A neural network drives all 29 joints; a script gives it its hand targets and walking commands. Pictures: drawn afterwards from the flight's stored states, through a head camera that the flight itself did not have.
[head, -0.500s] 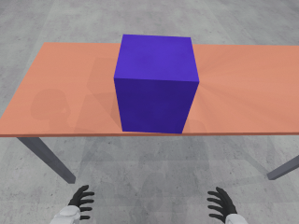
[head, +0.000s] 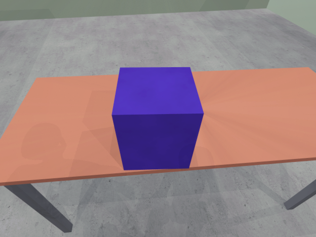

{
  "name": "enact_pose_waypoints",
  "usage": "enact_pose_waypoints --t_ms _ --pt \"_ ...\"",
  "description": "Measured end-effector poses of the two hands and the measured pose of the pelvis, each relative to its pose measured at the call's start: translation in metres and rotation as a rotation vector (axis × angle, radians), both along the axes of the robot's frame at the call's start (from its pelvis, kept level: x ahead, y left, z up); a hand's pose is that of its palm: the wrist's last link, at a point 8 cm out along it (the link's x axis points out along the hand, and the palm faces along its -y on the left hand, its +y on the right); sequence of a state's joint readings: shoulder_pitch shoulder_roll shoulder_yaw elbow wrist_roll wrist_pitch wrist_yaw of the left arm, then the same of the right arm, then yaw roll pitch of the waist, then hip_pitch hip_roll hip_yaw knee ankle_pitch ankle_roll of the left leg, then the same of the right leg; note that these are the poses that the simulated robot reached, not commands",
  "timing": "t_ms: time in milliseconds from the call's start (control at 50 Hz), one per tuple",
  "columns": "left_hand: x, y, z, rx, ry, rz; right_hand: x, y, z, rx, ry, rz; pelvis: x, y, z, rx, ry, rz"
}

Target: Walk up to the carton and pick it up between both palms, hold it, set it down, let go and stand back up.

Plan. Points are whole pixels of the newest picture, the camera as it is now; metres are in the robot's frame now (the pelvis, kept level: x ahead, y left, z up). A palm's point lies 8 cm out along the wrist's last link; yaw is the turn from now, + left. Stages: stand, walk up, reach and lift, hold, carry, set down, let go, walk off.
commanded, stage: stand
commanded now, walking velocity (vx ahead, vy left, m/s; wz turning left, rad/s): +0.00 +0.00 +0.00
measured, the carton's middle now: (156, 120) +0.44 +0.02 +0.04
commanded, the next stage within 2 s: none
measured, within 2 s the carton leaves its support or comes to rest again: neither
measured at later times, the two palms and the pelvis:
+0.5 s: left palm out of the picture -0.03 +0.24 -0.14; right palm out of the picture -0.06 -0.22 -0.14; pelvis -0.01 +0.01 +0.00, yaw -1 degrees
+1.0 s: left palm out of the picture -0.09 +0.23 -0.15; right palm out of the picture -0.12 -0.18 -0.14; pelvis -0.06 +0.03 +0.00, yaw -2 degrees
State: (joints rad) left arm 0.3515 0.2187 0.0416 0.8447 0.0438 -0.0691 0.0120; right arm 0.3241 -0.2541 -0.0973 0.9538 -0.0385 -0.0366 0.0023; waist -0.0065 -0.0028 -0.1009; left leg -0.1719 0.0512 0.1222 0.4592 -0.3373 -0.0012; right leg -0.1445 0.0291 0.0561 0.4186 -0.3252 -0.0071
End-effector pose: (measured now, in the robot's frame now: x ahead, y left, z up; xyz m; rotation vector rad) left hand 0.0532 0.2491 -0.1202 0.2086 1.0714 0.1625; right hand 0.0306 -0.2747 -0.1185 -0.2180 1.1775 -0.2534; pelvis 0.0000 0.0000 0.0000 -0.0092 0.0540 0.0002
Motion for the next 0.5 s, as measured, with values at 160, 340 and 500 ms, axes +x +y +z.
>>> enact_pose_waypoints --t_ms 160,340,500 --pt "0.003 -0.005 -0.010 -0.024 0.058 0.014 -0.017 0.023 -0.009 0.034 0.058 -0.043 0.012 0.007 0.000 0.003 -0.021 -0.012" --pt "-0.039 0.000 -0.017 -0.014 0.193 0.047 -0.051 0.045 -0.019 0.075 0.146 -0.070 0.006 0.012 0.000 0.006 -0.050 -0.020" --pt "-0.084 -0.006 -0.021 -0.030 0.299 0.054 -0.089 0.055 -0.022 0.092 0.212 -0.088 -0.012 0.015 0.002 0.007 -0.072 -0.021"
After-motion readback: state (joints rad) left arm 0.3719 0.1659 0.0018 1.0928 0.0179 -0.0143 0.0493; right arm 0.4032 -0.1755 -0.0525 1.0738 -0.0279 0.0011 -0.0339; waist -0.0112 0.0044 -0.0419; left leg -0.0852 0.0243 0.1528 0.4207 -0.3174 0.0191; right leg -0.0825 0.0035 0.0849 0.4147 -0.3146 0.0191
